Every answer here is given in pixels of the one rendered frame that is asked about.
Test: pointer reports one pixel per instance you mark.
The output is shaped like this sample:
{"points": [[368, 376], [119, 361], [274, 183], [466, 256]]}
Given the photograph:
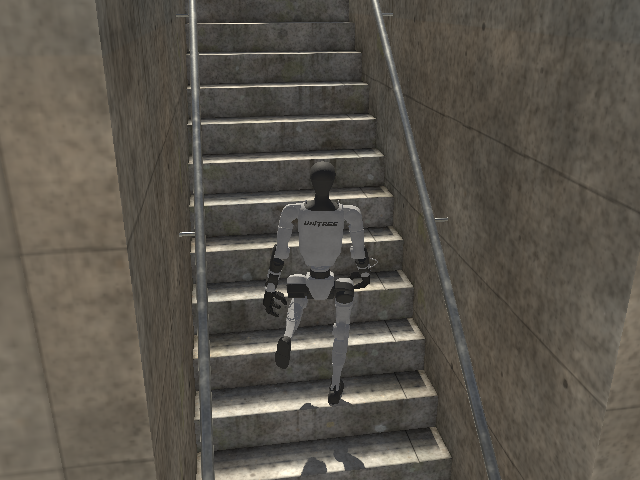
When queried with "stairs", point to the stairs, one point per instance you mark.
{"points": [[280, 90]]}

